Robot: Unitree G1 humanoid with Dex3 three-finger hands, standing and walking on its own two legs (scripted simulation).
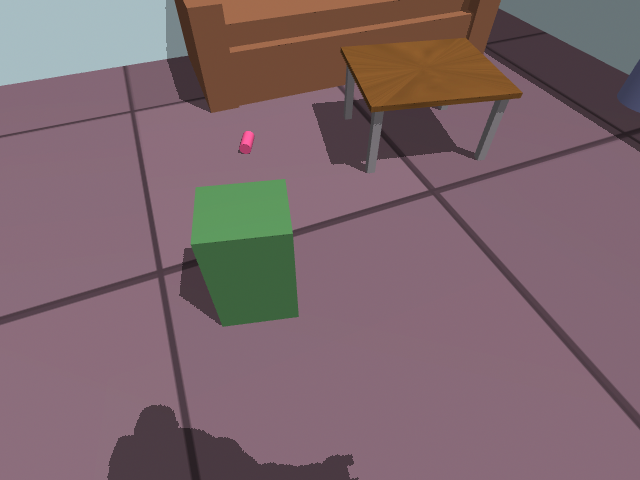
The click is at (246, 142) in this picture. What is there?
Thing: lying can
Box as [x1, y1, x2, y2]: [239, 131, 254, 153]
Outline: 245,131 243,133 239,149 244,153 248,153 250,151 254,136 250,131
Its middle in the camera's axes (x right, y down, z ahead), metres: -0.39 -0.53 +2.06
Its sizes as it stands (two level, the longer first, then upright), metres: 0.120 0.063 0.063
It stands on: the floor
